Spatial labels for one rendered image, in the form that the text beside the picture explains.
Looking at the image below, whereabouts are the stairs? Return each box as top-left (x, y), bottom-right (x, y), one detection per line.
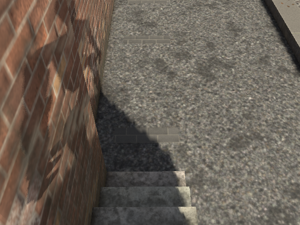
top-left (90, 171), bottom-right (198, 225)

